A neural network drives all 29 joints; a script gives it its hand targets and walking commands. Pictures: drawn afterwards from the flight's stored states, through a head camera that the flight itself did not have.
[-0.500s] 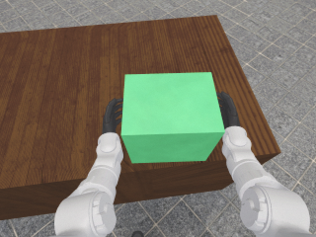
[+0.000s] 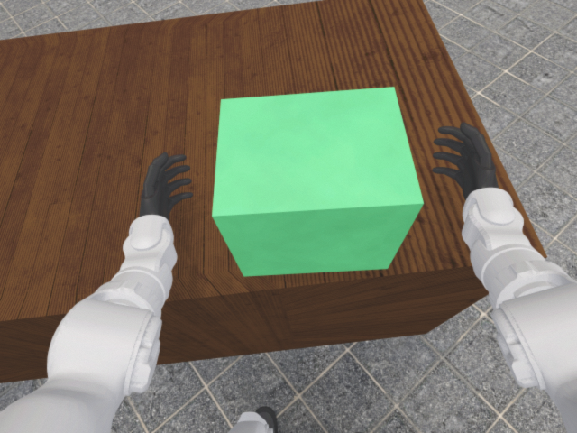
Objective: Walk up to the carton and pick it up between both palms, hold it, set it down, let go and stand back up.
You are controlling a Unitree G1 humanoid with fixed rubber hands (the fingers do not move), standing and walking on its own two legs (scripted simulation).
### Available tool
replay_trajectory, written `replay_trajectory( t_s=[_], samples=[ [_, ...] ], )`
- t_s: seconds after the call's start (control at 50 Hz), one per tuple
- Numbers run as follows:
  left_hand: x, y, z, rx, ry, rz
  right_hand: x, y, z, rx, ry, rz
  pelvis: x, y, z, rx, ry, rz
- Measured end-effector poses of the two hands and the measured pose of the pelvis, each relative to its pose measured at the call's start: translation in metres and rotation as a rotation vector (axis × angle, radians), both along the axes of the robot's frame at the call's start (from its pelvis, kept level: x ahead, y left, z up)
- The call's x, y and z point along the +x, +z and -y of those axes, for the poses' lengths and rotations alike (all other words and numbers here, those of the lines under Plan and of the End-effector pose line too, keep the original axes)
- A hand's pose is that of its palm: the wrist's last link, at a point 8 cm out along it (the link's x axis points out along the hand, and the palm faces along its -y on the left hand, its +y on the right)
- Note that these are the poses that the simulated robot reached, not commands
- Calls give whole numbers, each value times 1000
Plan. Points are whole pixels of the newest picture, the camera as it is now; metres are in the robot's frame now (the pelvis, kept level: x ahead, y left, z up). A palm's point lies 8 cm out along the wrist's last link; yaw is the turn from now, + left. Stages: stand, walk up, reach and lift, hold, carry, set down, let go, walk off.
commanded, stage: set down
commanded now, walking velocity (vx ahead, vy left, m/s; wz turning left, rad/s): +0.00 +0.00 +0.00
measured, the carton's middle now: (311, 191) +0.46 +0.05 +0.02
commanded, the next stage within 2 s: none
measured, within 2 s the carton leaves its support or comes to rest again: neither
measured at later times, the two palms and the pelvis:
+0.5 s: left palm (128, 154) +0.43 +0.26 +0.11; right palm (505, 119) +0.49 -0.16 +0.13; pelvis -0.01 +0.00 +0.02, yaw +0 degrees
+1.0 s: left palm (111, 180) +0.39 +0.27 +0.12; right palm (514, 149) +0.46 -0.17 +0.13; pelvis +0.00 -0.01 +0.04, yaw +2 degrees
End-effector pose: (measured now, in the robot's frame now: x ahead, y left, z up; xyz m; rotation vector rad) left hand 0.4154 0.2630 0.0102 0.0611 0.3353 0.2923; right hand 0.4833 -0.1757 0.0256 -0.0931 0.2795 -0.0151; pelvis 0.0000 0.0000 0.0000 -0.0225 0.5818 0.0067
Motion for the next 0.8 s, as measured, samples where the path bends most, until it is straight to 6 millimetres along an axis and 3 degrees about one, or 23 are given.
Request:
replay_trajectory(
  t_s=[0.1, 0.22, 0.36, 0.6, 0.7, 0.8],
  samples=[
    [4, 2, 0, -7, -21, 35, 4, 2, 5, 16, 31, 28, -5, -5, 2, 0, 1, -30],
    [13, 26, 9, -23, -58, 72, 7, 19, -8, 51, 66, 54, -8, -2, 2, -1, -2, -15],
    [19, 67, 11, -32, -51, 85, 10, 60, -17, 58, 54, 65, -8, 10, -1, -2, -3, 57],
    [13, 122, -5, -24, -21, 84, 9, 131, -6, 34, 16, 48, -5, 29, 0, -4, 14, 186],
    [10, 134, -11, -16, -14, 84, 8, 144, -5, 40, 18, 40, -5, 33, 2, -3, 21, 208],
    [8, 139, -11, -9, -24, 85, 6, 145, -5, 43, 24, 31, -6, 36, 4, -2, 27, 227]
  ],
)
